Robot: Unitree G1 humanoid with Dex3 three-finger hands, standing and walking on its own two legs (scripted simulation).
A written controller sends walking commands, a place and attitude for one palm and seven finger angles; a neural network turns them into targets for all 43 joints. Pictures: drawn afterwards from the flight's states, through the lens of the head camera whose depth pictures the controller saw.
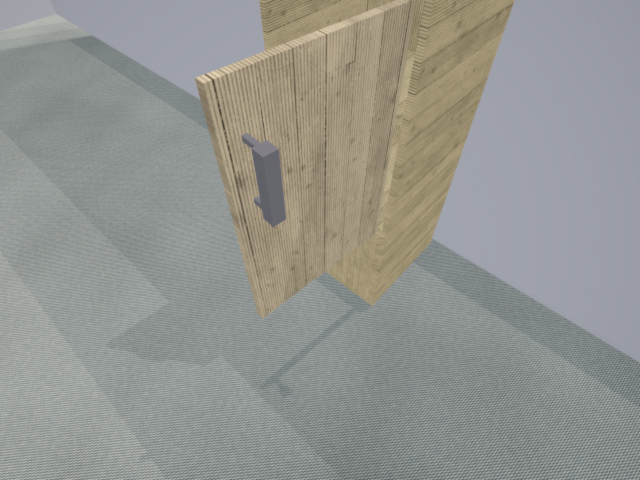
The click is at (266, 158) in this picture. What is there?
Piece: cupboard door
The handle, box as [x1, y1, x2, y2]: [241, 133, 285, 226]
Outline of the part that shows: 245,133 241,136 242,140 252,150 259,195 254,198 254,202 262,209 263,217 272,226 274,226 285,219 278,149 267,140 260,143 250,135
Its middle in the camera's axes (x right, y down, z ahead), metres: -0.09 -0.09 +0.59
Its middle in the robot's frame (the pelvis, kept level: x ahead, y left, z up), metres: +0.51 +0.12 +0.07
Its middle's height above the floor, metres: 0.86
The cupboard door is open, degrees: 84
